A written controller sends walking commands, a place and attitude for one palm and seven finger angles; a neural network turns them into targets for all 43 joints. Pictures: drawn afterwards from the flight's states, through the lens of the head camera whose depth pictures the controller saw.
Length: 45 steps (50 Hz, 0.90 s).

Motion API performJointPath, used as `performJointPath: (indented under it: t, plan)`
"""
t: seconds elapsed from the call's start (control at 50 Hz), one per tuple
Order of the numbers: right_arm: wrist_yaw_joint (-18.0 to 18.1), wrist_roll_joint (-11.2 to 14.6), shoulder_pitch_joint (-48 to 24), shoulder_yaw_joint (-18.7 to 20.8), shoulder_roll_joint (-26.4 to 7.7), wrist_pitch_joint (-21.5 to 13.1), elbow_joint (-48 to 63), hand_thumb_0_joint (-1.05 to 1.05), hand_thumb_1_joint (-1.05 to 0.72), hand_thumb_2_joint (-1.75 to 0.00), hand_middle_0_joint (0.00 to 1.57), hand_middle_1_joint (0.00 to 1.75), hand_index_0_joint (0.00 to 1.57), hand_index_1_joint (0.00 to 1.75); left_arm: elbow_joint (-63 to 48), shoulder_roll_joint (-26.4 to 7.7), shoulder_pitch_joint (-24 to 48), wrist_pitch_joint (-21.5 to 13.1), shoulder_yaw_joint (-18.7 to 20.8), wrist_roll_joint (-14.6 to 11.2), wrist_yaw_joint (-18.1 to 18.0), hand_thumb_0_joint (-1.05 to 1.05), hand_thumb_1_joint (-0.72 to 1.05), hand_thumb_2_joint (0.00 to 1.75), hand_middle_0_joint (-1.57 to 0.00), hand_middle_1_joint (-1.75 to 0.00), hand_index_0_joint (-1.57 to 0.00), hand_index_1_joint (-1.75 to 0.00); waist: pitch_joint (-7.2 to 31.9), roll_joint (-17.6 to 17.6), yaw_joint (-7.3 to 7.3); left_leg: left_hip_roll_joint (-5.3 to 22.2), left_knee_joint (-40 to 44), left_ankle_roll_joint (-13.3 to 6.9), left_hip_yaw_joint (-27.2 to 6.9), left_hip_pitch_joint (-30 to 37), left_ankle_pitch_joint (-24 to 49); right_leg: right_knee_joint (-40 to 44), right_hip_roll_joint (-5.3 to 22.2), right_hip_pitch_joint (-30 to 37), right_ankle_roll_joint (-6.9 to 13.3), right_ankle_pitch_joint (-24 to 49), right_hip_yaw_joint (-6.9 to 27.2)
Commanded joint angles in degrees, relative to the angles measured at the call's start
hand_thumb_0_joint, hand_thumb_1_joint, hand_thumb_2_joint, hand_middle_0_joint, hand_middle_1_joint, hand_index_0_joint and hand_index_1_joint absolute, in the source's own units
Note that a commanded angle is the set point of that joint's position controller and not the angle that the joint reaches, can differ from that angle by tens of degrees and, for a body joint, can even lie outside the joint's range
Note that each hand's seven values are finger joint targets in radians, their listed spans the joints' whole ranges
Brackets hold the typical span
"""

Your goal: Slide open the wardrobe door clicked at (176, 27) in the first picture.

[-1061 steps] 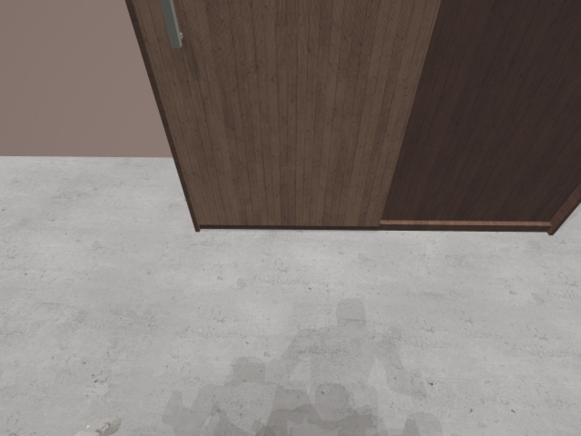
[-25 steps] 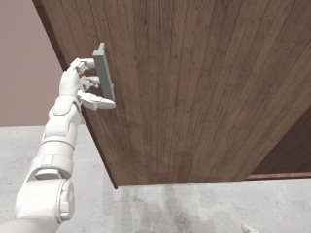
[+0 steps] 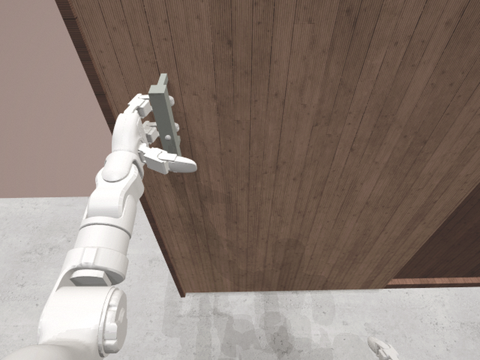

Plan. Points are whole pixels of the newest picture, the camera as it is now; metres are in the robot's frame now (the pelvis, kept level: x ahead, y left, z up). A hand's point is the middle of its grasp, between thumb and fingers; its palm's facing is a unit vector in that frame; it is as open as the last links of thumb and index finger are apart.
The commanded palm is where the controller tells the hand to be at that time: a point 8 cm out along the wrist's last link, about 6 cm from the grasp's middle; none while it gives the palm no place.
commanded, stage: slide the fingers in behind the handle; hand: left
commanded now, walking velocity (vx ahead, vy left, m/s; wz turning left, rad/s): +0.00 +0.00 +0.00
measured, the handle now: (169, 120) +0.48 +0.15 +0.16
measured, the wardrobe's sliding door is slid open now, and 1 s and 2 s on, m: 0.00 0.00 0.00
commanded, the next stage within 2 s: grip the handle and tug to test in 0.84 s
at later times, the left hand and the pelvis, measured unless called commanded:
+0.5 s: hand (179, 138) +0.42 +0.12 +0.17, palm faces +0.09 -1.00 -0.01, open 14.0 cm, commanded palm +0.40 +0.17 +0.17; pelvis -0.01 -0.01 +0.00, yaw +0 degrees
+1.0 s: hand (173, 137) +0.42 +0.13 +0.17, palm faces +0.09 -1.00 +0.01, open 13.9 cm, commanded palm +0.39 +0.18 +0.17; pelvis -0.01 -0.01 +0.00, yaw -1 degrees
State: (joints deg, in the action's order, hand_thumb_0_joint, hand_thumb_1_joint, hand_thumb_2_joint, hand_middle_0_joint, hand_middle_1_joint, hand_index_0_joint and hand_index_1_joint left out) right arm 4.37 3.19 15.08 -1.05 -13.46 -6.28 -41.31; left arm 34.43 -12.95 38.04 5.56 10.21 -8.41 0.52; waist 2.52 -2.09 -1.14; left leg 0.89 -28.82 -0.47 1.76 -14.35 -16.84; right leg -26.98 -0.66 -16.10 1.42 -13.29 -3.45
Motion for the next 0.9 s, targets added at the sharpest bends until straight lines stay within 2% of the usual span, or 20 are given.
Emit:
performJointPath:
  t: [0.0,0.04,0.08,0.14,0.16,0.2,0.32,0.36,0.42,0.48,0.56,0.58,0.62,0.66,0.7,0.76,0.78,0.82,0.84,0.88]
  plan:
    - [0.5,0.0,-3.6,2.3,-7.3,-1.9,7.1,0.0,-0.9,-0.9,0.2,0.3,0.2,0.3,-14.8,-10.4,26.8,-2.4,2.8,-0.1,-0.6,0.0,-0.5,0.3,-0.3,-1.2,-0.3,-1.2,18.0,2.8,0.05,-0.4,2.2,-0.5,-1.3,5.4,20.5,1.5,-0.4,9.7,0.1,20.4,1.9]
    - [0.6,-0.1,-4.0,2.1,-6.9,-1.8,7.0,0.0,-0.9,-0.9,0.2,0.3,0.2,0.3,-14.8,-8.4,27.6,-1.7,1.4,-0.2,-0.9,0.0,-0.5,0.3,-0.3,-1.2,-0.3,-1.2,16.8,2.4,-0.35,-0.5,2.4,-0.5,-1.1,5.2,19.3,1.9,-0.4,9.1,0.0,19.5,1.9]
    - [0.7,-0.1,-4.1,2.1,-7.3,-1.5,7.0,0.0,-0.9,-0.9,0.2,0.3,0.2,0.3,-14.6,-10.4,26.9,-1.3,2.8,-0.1,-1.2,0.0,-0.5,0.3,-0.3,-1.2,-0.3,-1.2,16.3,4.0,-0.1,-0.5,2.9,-0.7,-1.2,4.4,18.3,2.2,-0.2,9.8,-0.1,19.0,2.0]
    - [0.7,-0.1,-4.7,2.0,-6.9,-1.4,7.3,0.0,-0.9,-0.9,0.2,0.3,0.2,0.3,-15.4,-8.4,26.7,-1.0,1.4,-0.2,-1.2,0.0,-0.5,0.3,-0.3,-1.2,-0.3,-1.2,16.3,3.1,-0.02,-0.7,2.8,-0.7,-0.9,4.7,17.6,2.4,-0.2,9.6,0.0,18.6,2.3]
    - [0.9,-0.1,-4.7,2.1,-7.2,-1.2,7.2,0.0,-0.9,-0.9,0.2,0.3,0.2,0.3,-14.7,-9.9,26.8,-1.0,2.3,0.2,-1.4,0.0,-0.5,0.3,-0.3,-1.2,-0.3,-1.2,16.0,3.3,-0.07,-0.6,2.9,-0.8,-1.1,4.9,17.5,2.5,-0.2,9.7,0.0,17.9,2.2]
    - [0.8,-0.1,-4.9,1.9,-6.7,-1.3,7.1,0.0,-0.9,-0.9,0.2,0.3,0.2,0.3,-15.6,-6.9,28.9,-1.2,-0.4,0.2,-1.5,0.0,-0.5,0.3,-0.3,-1.2,-0.3,-1.2,15.6,2.0,-0.87,-0.7,2.7,-0.8,-1.0,5.3,17.0,2.6,-0.2,8.5,-0.1,17.7,2.3]
    - [1.1,-0.2,-4.9,1.7,-6.8,-1.5,6.4,0.0,-0.9,-0.9,0.2,0.3,0.2,0.3,-12.1,-6.8,31.7,-1.3,-0.6,0.0,-2.1,0.0,-0.5,0.3,-0.3,-1.2,-0.3,-1.2,15.1,3.5,-1.39,-0.8,3.0,-0.8,-1.4,4.4,13.5,3.3,-0.1,7.4,-0.2,13.9,2.5]
    - [1.2,-0.4,-4.6,1.8,-7.2,-1.4,6.1,0.0,-0.9,-0.9,0.2,0.3,0.2,0.3,-9.9,-8.9,31.0,-1.4,1.5,0.2,-2.5,0.0,-0.5,0.3,-0.3,-1.2,-0.3,-1.2,15.2,3.7,-0.88,-1.0,3.0,-0.9,-1.4,4.0,12.9,3.3,0.0,7.6,-0.3,13.1,2.8]
    - [1.0,-0.5,-4.1,1.8,-6.9,-1.7,5.9,0.0,-0.9,-0.9,0.2,0.3,0.2,0.3,-9.7,-8.0,33.4,-2.5,0.3,0.6,-2.6,0.0,-0.5,0.3,-0.3,-1.2,-0.3,-1.2,16.2,4.7,-1.53,-1.0,2.8,-1.0,-1.3,3.7,12.9,3.2,0.1,7.8,-0.4,13.7,2.9]
    - [0.8,-0.5,-4.0,1.7,-7.0,-2.0,6.1,0.0,-0.9,-0.9,0.2,0.3,0.2,0.3,-9.6,-7.3,34.2,-3.8,-0.4,0.3,-2.3,0.0,-0.5,0.3,-0.3,-1.2,-0.3,-1.2,16.9,3.4,-1.54,-1.0,2.9,-0.9,-1.4,3.9,13.1,2.8,0.2,8.0,-0.2,14.1,2.9]
    - [0.7,-0.5,-3.7,2.1,-7.3,-2.0,6.4,0.0,-0.9,-0.9,0.2,0.3,0.2,0.3,-9.0,-9.8,31.0,-4.7,1.8,0.4,-1.9,0.0,-0.5,0.3,-0.3,-1.2,-0.3,-1.2,18.6,3.7,-0.27,-1.1,2.8,-1.0,-1.2,3.4,13.7,2.5,0.1,10.0,-0.2,15.3,3.2]
    - [0.7,-0.3,-3.8,1.8,-7.0,-2.1,6.3,0.0,-0.9,-0.9,0.2,0.3,0.2,0.3,-9.5,-8.2,32.9,-4.9,0.0,0.4,-1.8,0.0,-0.5,0.3,-0.3,-1.2,-0.3,-1.2,17.5,3.2,-1.19,-1.0,2.9,-1.0,-1.2,3.5,13.6,2.6,0.1,8.9,-0.2,15.2,3.0]
    - [0.5,-0.4,-3.4,1.9,-6.9,-2.4,6.0,0.0,-0.9,-0.9,0.2,0.3,0.2,0.3,-9.0,-7.3,33.6,-5.1,-0.5,0.4,-1.9,0.0,-0.5,0.3,-0.3,-1.2,-0.3,-1.2,16.3,3.2,-1.52,-0.9,2.9,-1.0,-1.2,3.2,12.3,3.1,0.0,7.6,-0.3,13.5,3.1]
    - [0.6,-0.3,-3.6,2.1,-7.4,-2.3,6.0,0.0,-0.9,-0.9,0.2,0.3,0.2,0.3,-8.1,-9.6,32.3,-5.0,1.3,0.5,-2.1,0.0,-0.5,0.3,-0.3,-1.2,-0.3,-1.2,15.9,3.4,-0.93,-1.0,3.0,-1.1,-1.1,2.8,11.7,3.3,0.0,8.1,-0.3,12.6,3.3]
    - [0.7,-0.3,-3.3,2.0,-7.3,-2.3,5.6,0.0,-0.9,-0.9,0.2,0.3,0.2,0.3,-7.4,-9.4,34.1,-4.9,1.1,0.4,-2.0,0.0,-0.5,0.3,-0.3,-1.2,-0.3,-1.2,15.2,4.8,-1.56,-1.0,3.0,-1.2,-1.3,2.2,11.1,3.6,0.0,7.5,-0.4,12.0,3.2]
    - [0.7,-0.3,-3.1,2.1,-7.5,-2.3,5.8,0.0,-0.9,-0.9,0.2,0.3,0.2,0.3,-6.8,-9.8,32.5,-4.9,1.5,0.6,-2.0,0.0,-0.5,0.3,-0.3,-1.2,-0.3,-1.2,16.0,3.5,-0.82,-1.0,3.3,-1.1,-1.2,2.5,11.7,3.3,0.0,8.2,-0.2,12.2,3.2]
    - [0.6,-0.3,-3.1,2.0,-7.2,-2.5,5.9,0.0,-0.9,-0.9,0.2,0.3,0.2,0.3,-8.6,-8.7,34.3,-5.2,0.7,0.4,-2.1,0.0,-0.5,0.3,-0.3,-1.2,-0.3,-1.2,16.8,2.8,-1.4,-0.9,3.2,-1.1,-1.2,3.2,12.5,3.1,0.0,8.0,-0.2,13.2,3.0]
    - [0.5,-0.4,-2.8,2.1,-7.2,-2.6,5.9,0.0,-0.9,-0.9,0.2,0.3,0.2,0.3,-7.9,-8.9,32.0,-5.3,1.4,0.3,-2.0,0.0,-0.5,0.3,-0.3,-1.2,-0.3,-1.2,17.6,4.1,-0.75,-0.9,3.1,-1.0,-1.2,2.9,13.4,2.8,-0.2,8.8,-0.1,14.3,3.0]
    - [0.5,-0.5,-2.7,2.2,-7.4,-2.5,5.8,0.0,-0.9,-0.9,0.2,0.3,0.2,0.3,-7.8,-10.7,31.6,-5.3,3.1,0.2,-2.2,0.0,-0.5,0.3,-0.3,-1.2,-0.3,-1.2,17.8,4.6,-0.4,-0.9,3.0,-1.1,-1.0,2.4,13.4,2.9,-0.1,9.4,-0.2,14.8,3.3]
    - [0.5,-0.5,-2.8,2.2,-7.5,-2.3,6.1,0.0,-0.9,-0.9,0.2,0.3,0.2,0.3,-8.3,-11.8,30.2,-5.4,3.9,0.3,-2.0,0.0,-0.5,0.3,-0.3,-1.2,-0.3,-1.2,18.1,3.7,0.02,-0.9,3.3,-1.0,-1.0,2.4,14.3,2.6,0.0,10.3,-0.1,15.8,3.3]
